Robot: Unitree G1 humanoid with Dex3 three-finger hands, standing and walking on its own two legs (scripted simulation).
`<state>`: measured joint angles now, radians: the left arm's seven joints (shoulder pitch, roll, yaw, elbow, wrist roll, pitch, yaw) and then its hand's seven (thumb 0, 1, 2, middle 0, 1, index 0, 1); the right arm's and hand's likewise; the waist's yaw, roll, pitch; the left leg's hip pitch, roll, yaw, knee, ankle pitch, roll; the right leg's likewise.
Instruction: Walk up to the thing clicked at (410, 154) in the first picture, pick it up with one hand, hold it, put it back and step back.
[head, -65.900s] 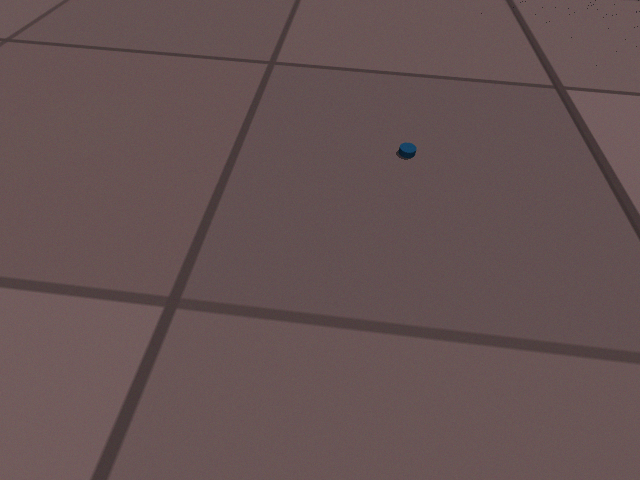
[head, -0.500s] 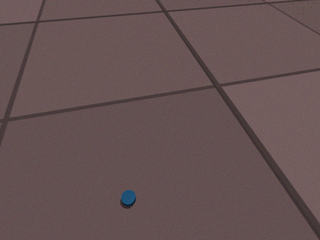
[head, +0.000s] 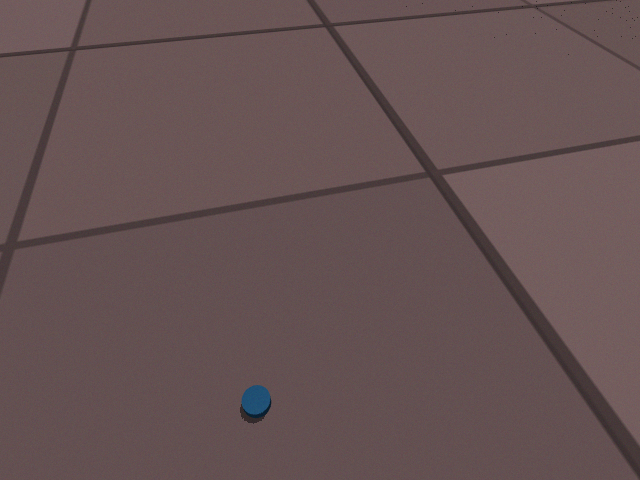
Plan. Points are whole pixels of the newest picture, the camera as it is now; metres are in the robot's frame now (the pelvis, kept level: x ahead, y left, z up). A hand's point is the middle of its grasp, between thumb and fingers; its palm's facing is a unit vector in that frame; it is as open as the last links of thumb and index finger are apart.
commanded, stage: stand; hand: left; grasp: from above
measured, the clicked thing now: (256, 401) +0.47 +0.19 -0.77
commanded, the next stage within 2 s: step back in 0.34 s
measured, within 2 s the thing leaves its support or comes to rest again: neither
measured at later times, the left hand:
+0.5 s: hand out of the picture +0.06 +0.27 -0.16, palm faces +0.00 -0.93 -0.37, open 7.4 cm
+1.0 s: hand out of the picture -0.01 +0.33 -0.18, palm faces -0.10 -0.93 -0.36, open 7.4 cm
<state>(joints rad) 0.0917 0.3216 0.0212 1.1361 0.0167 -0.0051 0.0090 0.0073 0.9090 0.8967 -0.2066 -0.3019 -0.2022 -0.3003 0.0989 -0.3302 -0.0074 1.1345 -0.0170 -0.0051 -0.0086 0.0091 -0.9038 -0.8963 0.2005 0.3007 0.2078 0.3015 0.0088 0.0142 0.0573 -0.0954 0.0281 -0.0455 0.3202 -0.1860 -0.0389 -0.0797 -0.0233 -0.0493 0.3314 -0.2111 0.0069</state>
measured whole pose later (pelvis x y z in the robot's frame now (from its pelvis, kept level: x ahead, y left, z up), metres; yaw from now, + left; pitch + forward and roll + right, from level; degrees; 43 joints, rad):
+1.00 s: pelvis -0.12 +0.08 -0.02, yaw -4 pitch -2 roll +0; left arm 0.11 0.38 0.06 0.90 0.01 0.07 0.02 0.01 0.91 0.90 -0.21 -0.30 -0.20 -0.30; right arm 0.10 -0.33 -0.05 0.88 -0.02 0.02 -0.02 0.01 -0.90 -0.90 0.20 0.30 0.21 0.30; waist -0.01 -0.04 0.22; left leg -0.29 -0.05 0.08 0.56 -0.23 0.09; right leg -0.31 0.05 0.11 0.86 -0.48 0.01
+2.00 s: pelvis -0.45 +0.05 -0.03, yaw -5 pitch -3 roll -3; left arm 0.19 0.38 0.08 0.87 0.03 0.05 0.00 0.01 0.91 0.90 -0.20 -0.30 -0.20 -0.30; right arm 0.04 -0.41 -0.05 0.80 -0.02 0.04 -0.01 0.01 -0.90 -0.90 0.20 0.30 0.21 0.30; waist 0.02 0.06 0.21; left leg -0.46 0.10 -0.03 0.68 -0.17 -0.01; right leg -0.20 0.05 0.03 0.65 -0.40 0.01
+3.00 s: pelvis -0.66 +0.04 -0.02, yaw -1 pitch -3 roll +2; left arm 0.24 0.41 0.07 0.96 0.03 0.00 0.00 0.01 0.91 0.90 -0.21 -0.30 -0.20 -0.30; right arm 0.23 -0.36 -0.07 0.98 -0.04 -0.02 0.03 0.01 -0.90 -0.90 0.20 0.30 0.21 0.30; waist 0.03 -0.03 0.10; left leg -0.25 -0.03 0.00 0.57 -0.27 0.01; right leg -0.25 -0.06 0.03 0.80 -0.43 -0.01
